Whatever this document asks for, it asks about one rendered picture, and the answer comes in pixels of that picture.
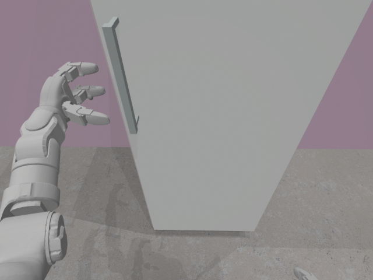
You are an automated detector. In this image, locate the left robot upper arm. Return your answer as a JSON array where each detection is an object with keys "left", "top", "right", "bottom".
[{"left": 0, "top": 211, "right": 68, "bottom": 280}]

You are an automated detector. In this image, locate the right robot hand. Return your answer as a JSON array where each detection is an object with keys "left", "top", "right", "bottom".
[{"left": 293, "top": 267, "right": 318, "bottom": 280}]

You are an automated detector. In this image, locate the handle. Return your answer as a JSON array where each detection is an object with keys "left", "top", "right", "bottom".
[{"left": 102, "top": 17, "right": 139, "bottom": 134}]

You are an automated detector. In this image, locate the left robot hand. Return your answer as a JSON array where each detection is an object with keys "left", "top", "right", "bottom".
[{"left": 39, "top": 62, "right": 110, "bottom": 126}]

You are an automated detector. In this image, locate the fridge door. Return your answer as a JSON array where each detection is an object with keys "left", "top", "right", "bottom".
[{"left": 91, "top": 0, "right": 372, "bottom": 231}]

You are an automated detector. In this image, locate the left robot forearm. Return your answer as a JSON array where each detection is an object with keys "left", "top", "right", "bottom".
[{"left": 0, "top": 106, "right": 68, "bottom": 221}]

